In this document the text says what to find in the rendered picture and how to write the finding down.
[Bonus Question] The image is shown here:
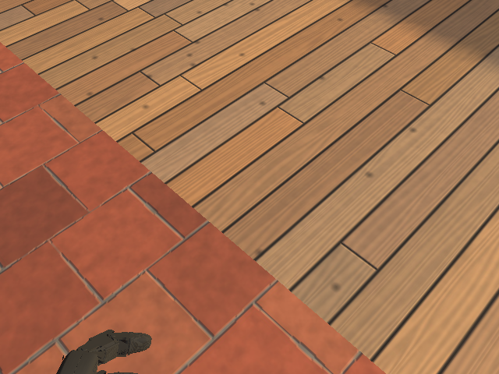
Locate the left robot hand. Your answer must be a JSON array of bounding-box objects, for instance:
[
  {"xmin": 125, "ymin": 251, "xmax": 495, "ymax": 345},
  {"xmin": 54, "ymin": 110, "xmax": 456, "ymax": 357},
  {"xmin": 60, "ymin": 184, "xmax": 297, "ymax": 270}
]
[{"xmin": 56, "ymin": 330, "xmax": 152, "ymax": 374}]

